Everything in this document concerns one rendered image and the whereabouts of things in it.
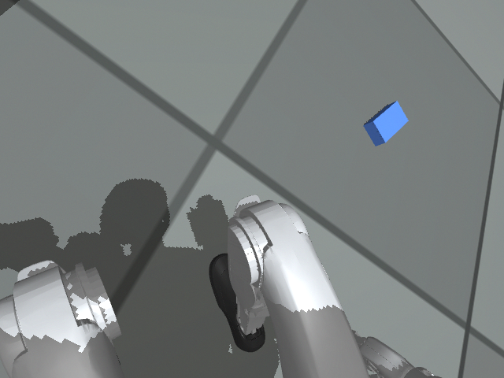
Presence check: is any right robot hand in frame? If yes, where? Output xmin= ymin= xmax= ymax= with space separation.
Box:
xmin=352 ymin=330 xmax=415 ymax=378

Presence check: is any right robot foot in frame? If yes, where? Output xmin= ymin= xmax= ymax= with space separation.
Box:
xmin=209 ymin=254 xmax=265 ymax=352

